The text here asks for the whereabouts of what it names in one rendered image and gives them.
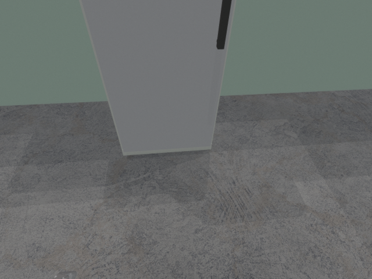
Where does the handle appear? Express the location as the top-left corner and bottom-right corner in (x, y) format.
(216, 0), (232, 49)

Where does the fridge door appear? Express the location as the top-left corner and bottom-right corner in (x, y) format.
(81, 0), (235, 152)

